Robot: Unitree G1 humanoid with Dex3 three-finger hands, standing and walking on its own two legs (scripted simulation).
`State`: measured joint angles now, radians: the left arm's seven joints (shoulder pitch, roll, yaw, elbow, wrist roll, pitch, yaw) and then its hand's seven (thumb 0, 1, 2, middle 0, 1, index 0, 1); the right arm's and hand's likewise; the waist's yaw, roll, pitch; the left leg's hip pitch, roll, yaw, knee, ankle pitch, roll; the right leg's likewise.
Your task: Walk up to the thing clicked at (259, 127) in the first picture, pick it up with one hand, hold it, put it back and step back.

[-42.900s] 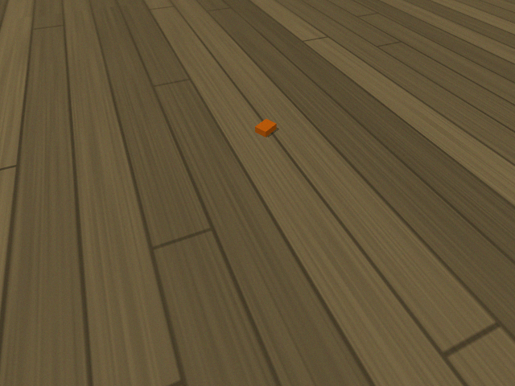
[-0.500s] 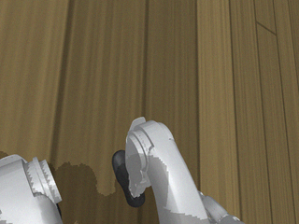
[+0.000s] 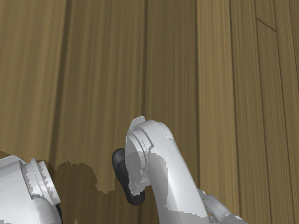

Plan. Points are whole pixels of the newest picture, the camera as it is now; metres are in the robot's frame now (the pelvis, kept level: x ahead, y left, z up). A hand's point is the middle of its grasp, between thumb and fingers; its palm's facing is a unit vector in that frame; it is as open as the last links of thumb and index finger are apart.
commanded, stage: withdraw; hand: left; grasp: from above
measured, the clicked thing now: out of the picture +0.48 +0.41 -0.29
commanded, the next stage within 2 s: home in 0.92 s
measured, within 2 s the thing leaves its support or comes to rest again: neither
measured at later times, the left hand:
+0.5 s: hand out of the picture +0.46 +0.44 -0.08, palm faces -0.43 -0.10 -0.90, open 14.1 cm
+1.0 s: hand out of the picture +0.46 +0.41 -0.10, palm faces -0.33 -0.07 -0.94, open 13.6 cm
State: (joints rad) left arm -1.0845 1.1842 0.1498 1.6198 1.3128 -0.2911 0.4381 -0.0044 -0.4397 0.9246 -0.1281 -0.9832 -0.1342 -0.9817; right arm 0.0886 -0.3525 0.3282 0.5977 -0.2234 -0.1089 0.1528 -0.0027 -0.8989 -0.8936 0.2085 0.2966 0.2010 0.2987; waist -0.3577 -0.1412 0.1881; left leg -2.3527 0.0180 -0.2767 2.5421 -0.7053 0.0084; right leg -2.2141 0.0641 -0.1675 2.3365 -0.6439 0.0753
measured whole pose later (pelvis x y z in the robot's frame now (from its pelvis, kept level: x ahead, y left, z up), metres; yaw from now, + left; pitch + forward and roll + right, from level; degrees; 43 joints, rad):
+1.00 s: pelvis -0.01 +0.00 +0.02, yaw +5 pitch +31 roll -13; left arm -1.12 1.03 0.13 1.39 1.33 -0.30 0.28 0.00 -0.43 0.93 -0.17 -0.91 -0.17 -0.92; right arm 0.13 -0.31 0.20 0.62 -0.14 0.06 0.11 0.00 -0.91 -0.90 0.21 0.30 0.20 0.30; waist -0.29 -0.03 0.04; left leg -2.37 0.00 -0.19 2.43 -0.62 0.02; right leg -2.24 0.02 -0.10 2.29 -0.62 0.05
